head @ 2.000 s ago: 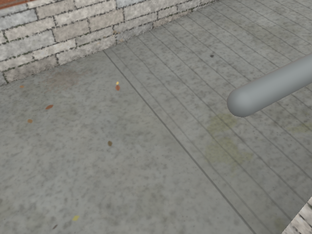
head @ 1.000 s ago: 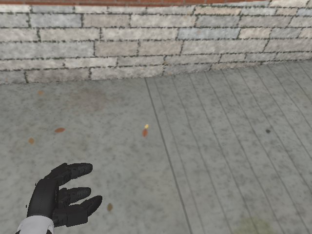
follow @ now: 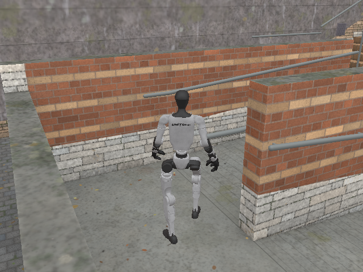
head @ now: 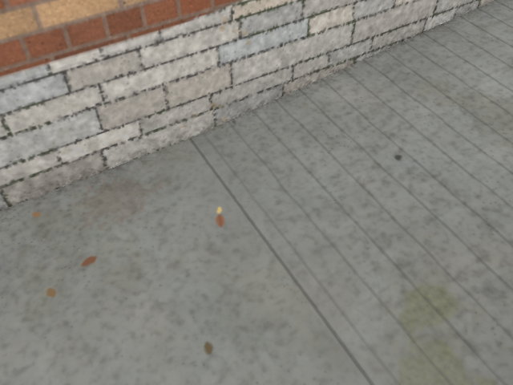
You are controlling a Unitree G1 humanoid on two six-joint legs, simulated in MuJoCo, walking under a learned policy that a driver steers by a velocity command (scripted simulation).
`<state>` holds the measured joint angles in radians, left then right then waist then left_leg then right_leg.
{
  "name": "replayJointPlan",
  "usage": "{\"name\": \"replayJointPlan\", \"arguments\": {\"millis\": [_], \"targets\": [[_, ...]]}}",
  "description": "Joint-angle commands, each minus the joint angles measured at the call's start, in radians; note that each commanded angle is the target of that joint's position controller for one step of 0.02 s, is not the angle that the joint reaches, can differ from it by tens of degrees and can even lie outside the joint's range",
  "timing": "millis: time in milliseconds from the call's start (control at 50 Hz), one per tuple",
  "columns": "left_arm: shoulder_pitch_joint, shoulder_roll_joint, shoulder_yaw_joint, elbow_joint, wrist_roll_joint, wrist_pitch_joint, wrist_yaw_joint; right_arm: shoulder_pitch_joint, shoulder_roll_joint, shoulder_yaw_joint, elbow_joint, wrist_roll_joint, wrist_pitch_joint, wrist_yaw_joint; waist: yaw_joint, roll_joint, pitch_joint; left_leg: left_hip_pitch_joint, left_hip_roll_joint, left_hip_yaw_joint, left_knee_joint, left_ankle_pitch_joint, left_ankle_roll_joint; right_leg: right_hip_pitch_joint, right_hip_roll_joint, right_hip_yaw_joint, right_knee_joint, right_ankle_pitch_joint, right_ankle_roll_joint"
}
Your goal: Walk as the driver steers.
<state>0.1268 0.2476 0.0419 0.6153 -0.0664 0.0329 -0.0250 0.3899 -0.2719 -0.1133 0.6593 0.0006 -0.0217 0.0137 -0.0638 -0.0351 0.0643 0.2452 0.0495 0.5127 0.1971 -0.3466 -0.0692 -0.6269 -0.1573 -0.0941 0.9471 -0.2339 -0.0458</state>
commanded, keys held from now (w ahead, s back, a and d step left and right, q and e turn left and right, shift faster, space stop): w+shift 0.06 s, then w+q+shift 0.66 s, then w+e+shift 0.20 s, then e+shift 0.08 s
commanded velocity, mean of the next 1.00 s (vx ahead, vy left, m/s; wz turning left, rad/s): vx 0.99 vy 0.00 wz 0.25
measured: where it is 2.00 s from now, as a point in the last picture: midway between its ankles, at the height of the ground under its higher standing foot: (155, 284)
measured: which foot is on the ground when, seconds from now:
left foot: down 0.00-0.12, up 0.14-0.56, down 0.58-1.00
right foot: up 0.00-0.10, down 0.12-0.60, up 0.62-1.00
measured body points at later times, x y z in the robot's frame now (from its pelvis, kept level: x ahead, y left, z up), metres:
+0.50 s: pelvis +0.21 +0.02 +0.00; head +0.19 +0.05 +0.45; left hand +0.48 +0.18 -0.08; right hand +0.16 -0.23 -0.12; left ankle +0.35 +0.13 -0.65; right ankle +0.11 -0.11 -0.73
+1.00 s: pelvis +0.50 +0.15 +0.00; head +0.51 +0.19 +0.45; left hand +0.65 +0.44 -0.09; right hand +0.63 -0.08 -0.10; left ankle +0.34 +0.13 -0.73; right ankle +0.79 +0.07 -0.64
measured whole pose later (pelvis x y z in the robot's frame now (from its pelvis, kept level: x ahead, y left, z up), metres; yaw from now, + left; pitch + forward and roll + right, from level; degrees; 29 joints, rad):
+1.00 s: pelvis +0.50 +0.15 +0.00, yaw +17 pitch -1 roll -3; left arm -0.02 0.25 0.10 0.79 -0.03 -0.08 -0.05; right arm 0.38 -0.18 -0.04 0.75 -0.03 -0.09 -0.06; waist -0.03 -0.02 0.05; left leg 0.19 -0.09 -0.06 0.20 -0.36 0.14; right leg -0.78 -0.04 -0.06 0.74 0.11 -0.01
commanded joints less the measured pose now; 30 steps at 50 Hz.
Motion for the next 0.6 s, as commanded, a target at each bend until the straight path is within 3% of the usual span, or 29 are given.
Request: {"name": "replayJointPlan", "arguments": {"millis": [20, 60, 80, 100, 120, 140, 160, 180, 200, 220, 240, 260, 280, 300, 320, 340, 360, 380, 420, 440, 500, 520, 540, 560, 580, 600], "targets": [[-0.134, 0.067, 0.024, -0.065, -0.001, -0.024, -0.014, -0.030, -0.167, -0.030, 0.017, 0.023, -0.021, 0.002, 0.021, 0.217, 0.156, -0.060, 0.259, -0.150, 0.013, 0.841, 0.186, -0.075, 0.089, -0.086, -0.084, -0.120, -0.067], [-0.076, 0.101, 0.054, -0.034, 0.002, -0.017, -0.022, -0.029, -0.205, -0.038, 0.033, 0.038, -0.032, -0.009, 0.102, 0.257, 0.072, -0.138, 0.275, -0.161, 0.165, 1.196, 0.203, 0.186, 0.179, -0.109, -0.125, -0.187, -0.101], [-0.002, 0.125, 0.076, -0.003, 0.016, -0.013, -0.024, -0.014, -0.209, -0.039, 0.042, 0.044, -0.040, -0.013, 0.157, 0.254, 0.020, -0.249, 0.286, -0.182, 0.296, 1.284, 0.214, 0.405, 0.217, -0.099, -0.183, -0.191, -0.134], [0.156, 0.175, 0.110, 0.045, 0.038, -0.006, -0.018, -0.042, -0.200, -0.033, 0.042, 0.056, -0.052, -0.023, 0.259, 0.226, -0.025, -0.478, 0.260, -0.185, 0.499, 1.224, 0.192, 0.743, 0.224, -0.052, -0.332, -0.084, -0.181], [0.261, 0.209, 0.128, 0.098, 0.053, -0.014, -0.014, -0.070, -0.112, -0.010, 0.020, 0.052, -0.064, -0.029, 0.290, 0.073, -0.037, -0.905, 0.160, -0.255, 0.889, 0.215, 0.138, 1.095, 0.102, 0.181, -0.377, -0.025, -0.222], [0.223, 0.240, 0.111, 0.052, 0.058, -0.048, 0.006, -0.051, 0.000, 0.024, -0.043, 0.070, -0.086, -0.038, 0.231, -0.073, -0.195, -1.126, 0.009, -0.416, 1.275, -0.293, 0.108, 1.136, -0.205, 0.579, -0.448, -0.224, -0.340], [0.238, 0.166, 0.090, 0.028, 0.082, -0.060, 0.013, -0.126, -0.041, 0.013, -0.071, 0.115, -0.116, -0.048, 0.311, 0.055, -0.184, -1.122, -0.065, -0.659, 1.346, -0.181, 0.109, 0.907, -0.305, 0.583, -0.622, -0.229, -0.350], [0.213, 0.130, 0.082, 0.089, 0.079, -0.071, 0.008, -0.116, -0.055, 0.006, -0.084, 0.112, -0.108, -0.050, 0.247, 0.049, -0.121, -1.150, -0.008, -0.679, 1.278, -0.090, 0.103, 0.808, -0.262, 0.446, -0.645, -0.245, -0.274], [0.133, 0.095, 0.072, 0.117, 0.062, -0.080, 0.003, -0.011, -0.023, 0.004, -0.060, 0.090, -0.078, -0.054, 0.156, 0.017, -0.090, -1.096, 0.055, -0.660, 1.197, -0.064, 0.091, 0.713, -0.261, 0.401, -0.624, -0.251, -0.202], [0.010, 0.036, 0.053, 0.117, 0.071, -0.084, -0.002, 0.054, -0.001, 0.006, -0.024, 0.062, -0.048, -0.056, 0.081, -0.014, -0.030, -1.030, 0.097, -0.644, 1.179, -0.062, 0.067, 0.541, -0.230, 0.313, -0.624, -0.223, -0.155], [-0.121, -0.005, 0.037, 0.095, 0.093, -0.088, -0.010, 0.110, 0.020, 0.006, 0.008, 0.058, -0.010, -0.051, 0.014, -0.058, 0.031, -0.953, 0.110, -0.622, 1.182, -0.062, 0.048, 0.351, -0.221, 0.204, -0.652, -0.211, -0.113], [-0.212, -0.004, 0.032, 0.056, 0.106, -0.100, -0.014, 0.163, 0.022, 0.000, 0.015, 0.053, 0.012, -0.048, -0.028, -0.054, 0.024, -0.913, 0.105, -0.566, 1.162, 0.017, 0.022, 0.258, -0.191, 0.132, -0.730, -0.239, -0.109], [-0.223, 0.051, 0.050, 0.066, 0.115, -0.107, -0.011, 0.222, 0.047, 0.003, 0.026, 0.038, 0.024, -0.045, -0.053, -0.075, 0.001, -0.874, 0.095, -0.540, 1.187, 0.097, -0.006, 0.220, -0.182, 0.088, -0.754, -0.239, -0.107], [-0.227, 0.073, 0.053, 0.076, 0.116, -0.112, -0.009, 0.255, 0.042, -0.001, 0.039, 0.037, 0.031, -0.050, -0.070, -0.073, -0.002, -0.863, 0.092, -0.533, 1.211, 0.158, -0.022, 0.190, -0.176, 0.048, -0.781, -0.256, -0.103], [-0.238, 0.074, 0.050, 0.078, 0.112, -0.110, -0.010, 0.251, 0.035, -0.002, 0.048, 0.046, 0.042, -0.057, -0.078, -0.092, 0.024, -0.867, 0.091, -0.527, 1.255, 0.202, -0.029, 0.159, -0.179, 0.011, -0.808, -0.278, -0.092], [-0.247, 0.047, 0.038, 0.058, 0.096, -0.111, -0.005, 0.210, 0.029, -0.002, 0.051, 0.037, 0.043, -0.066, -0.068, -0.107, 0.054, -0.905, 0.093, -0.529, 1.265, 0.264, -0.032, 0.168, -0.150, -0.041, -0.844, -0.245, -0.080], [-0.234, 0.031, 0.041, 0.067, 0.072, -0.112, 0.001, 0.243, 0.053, 0.009, 0.066, 0.032, 0.043, -0.072, -0.093, -0.115, 0.102, -0.913, 0.113, -0.539, 1.212, 0.300, -0.017, 0.168, -0.144, -0.082, -0.845, -0.227, -0.064], [-0.212, 0.018, 0.035, 0.078, 0.070, -0.113, 0.006, 0.230, 0.047, 0.008, 0.073, 0.034, 0.042, -0.078, -0.099, -0.095, 0.119, -0.921, 0.137, -0.534, 1.182, 0.320, 0.007, 0.216, -0.145, -0.113, -0.874, -0.225, -0.066], [-0.230, 0.012, 0.036, 0.094, 0.065, -0.114, 0.014, 0.252, 0.043, 0.011, 0.095, 0.044, 0.045, -0.068, -0.130, -0.071, 0.111, -0.890, 0.168, -0.524, 1.068, 0.350, 0.054, 0.346, -0.110, -0.190, -0.865, -0.188, -0.045], [-0.281, 0.003, 0.033, 0.090, 0.071, -0.115, 0.004, 0.266, 0.036, 0.010, 0.118, 0.058, 0.051, -0.055, -0.142, -0.061, 0.085, -0.822, 0.166, -0.498, 1.011, 0.359, 0.075, 0.393, -0.083, -0.223, -0.840, -0.129, -0.036], [-0.338, 0.061, 0.049, 0.096, 0.045, -0.108, -0.012, 0.223, 0.037, 0.016, 0.133, 0.099, 0.079, -0.034, -0.155, -0.064, 0.101, -0.787, 0.182, -0.450, 0.861, 0.184, 0.138, 0.564, -0.129, -0.235, -0.766, 0.021, -0.043], [-0.359, 0.081, 0.054, 0.095, 0.036, -0.105, -0.018, 0.219, 0.027, 0.016, 0.132, 0.102, 0.090, -0.030, -0.164, -0.079, 0.110, -0.783, 0.167, -0.417, 0.820, 0.101, 0.157, 0.606, -0.149, -0.226, -0.700, 0.201, -0.050], [-0.377, 0.093, 0.056, 0.083, 0.024, -0.105, -0.024, 0.248, 0.014, 0.014, 0.144, 0.089, 0.101, -0.028, -0.183, -0.078, 0.091, -0.742, 0.123, -0.362, 0.781, 0.020, 0.173, 0.642, -0.146, -0.230, -0.573, 0.402, -0.057], [-0.408, 0.105, 0.058, 0.086, 0.013, -0.099, -0.028, 0.359, -0.023, -0.003, 0.181, 0.071, 0.100, -0.022, -0.246, -0.038, 0.049, -0.622, 0.085, -0.332, 0.699, 0.046, 0.205, 0.623, -0.125, -0.233, -0.359, 0.555, -0.053], [-0.500, 0.084, 0.048, 0.052, 0.000, -0.092, -0.026, 0.553, -0.045, -0.017, 0.259, 0.042, 0.091, -0.009, -0.352, 0.147, 0.015, -0.459, -0.030, -0.281, 0.579, 0.132, 0.246, 0.521, -0.047, -0.224, 0.069, 0.608, -0.038], [-0.480, -0.031, 0.022, 0.030, -0.004, -0.088, -0.035, 0.516, 0.005, 0.016, 0.266, 0.045, 0.057, 0.022, -0.249, 0.514, 0.108, -0.445, -0.055, -0.382, 0.520, 0.289, 0.288, 0.266, 0.094, -0.139, 0.496, -0.125, -0.020]]}}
